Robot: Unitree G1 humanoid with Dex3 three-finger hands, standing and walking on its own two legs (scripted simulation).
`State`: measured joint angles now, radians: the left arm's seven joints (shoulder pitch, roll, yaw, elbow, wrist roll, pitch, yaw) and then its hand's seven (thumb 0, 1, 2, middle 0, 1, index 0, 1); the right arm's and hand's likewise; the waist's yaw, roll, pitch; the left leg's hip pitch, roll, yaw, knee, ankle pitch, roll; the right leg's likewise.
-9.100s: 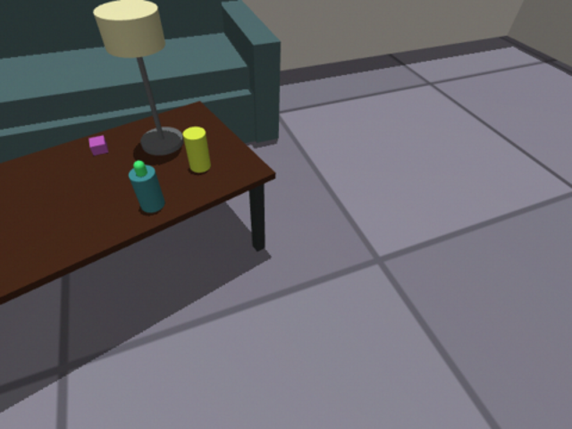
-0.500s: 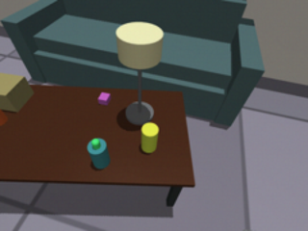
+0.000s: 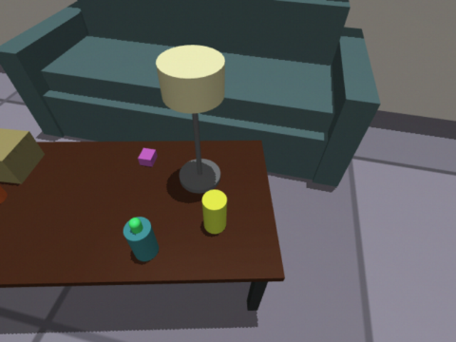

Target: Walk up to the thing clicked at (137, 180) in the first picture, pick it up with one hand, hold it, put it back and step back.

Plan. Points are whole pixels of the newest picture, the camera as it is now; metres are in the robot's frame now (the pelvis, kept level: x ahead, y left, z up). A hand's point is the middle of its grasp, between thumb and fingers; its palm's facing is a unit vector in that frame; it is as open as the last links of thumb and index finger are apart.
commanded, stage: walk up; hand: left
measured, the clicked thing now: (140, 236) +0.44 +0.23 -0.24
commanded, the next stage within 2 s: stand in 0.26 s
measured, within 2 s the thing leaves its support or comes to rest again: neither
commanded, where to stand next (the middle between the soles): +0.05 +0.02 m, yaw +1 degrees
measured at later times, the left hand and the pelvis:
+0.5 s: hand out of the picture +0.10 +0.25 -0.15, palm faces -0.03 -0.94 -0.34, open 7.3 cm; pelvis +0.01 +0.00 +0.00, yaw +0 degrees
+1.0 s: hand out of the picture +0.08 +0.25 -0.15, palm faces -0.02 -0.94 -0.35, open 7.3 cm; pelvis +0.01 -0.01 +0.00, yaw +1 degrees
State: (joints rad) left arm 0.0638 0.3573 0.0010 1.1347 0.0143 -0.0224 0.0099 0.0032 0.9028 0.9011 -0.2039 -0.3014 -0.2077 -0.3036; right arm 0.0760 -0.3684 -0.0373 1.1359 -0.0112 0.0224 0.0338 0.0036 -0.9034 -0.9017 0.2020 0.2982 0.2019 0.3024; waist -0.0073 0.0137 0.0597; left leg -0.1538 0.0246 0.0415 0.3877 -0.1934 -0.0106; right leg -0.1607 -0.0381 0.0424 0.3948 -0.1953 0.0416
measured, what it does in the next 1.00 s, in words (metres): stands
